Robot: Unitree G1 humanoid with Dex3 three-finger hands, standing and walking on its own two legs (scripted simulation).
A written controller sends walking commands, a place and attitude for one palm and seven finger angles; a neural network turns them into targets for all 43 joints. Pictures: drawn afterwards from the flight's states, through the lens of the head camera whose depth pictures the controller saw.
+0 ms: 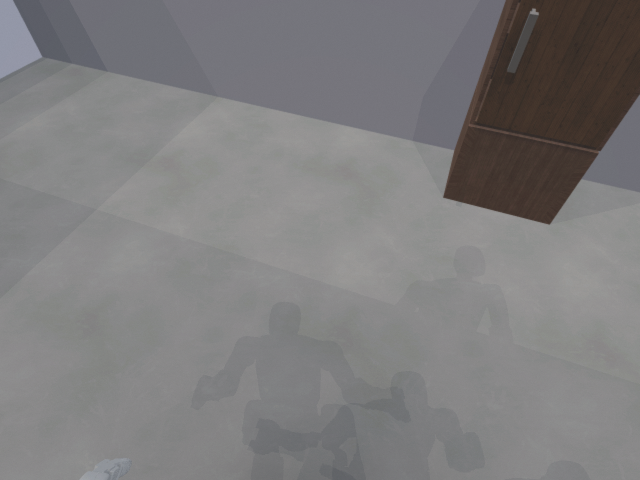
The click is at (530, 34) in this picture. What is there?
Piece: cupboard door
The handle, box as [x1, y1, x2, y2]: [507, 8, 538, 72]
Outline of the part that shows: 533,8 528,15 507,71 514,72 538,15 538,12 536,12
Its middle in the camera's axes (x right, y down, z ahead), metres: +0.64 -0.63 +1.22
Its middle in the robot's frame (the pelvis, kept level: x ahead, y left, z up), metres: +1.37 -0.57 -0.03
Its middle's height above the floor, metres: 0.74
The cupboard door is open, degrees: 0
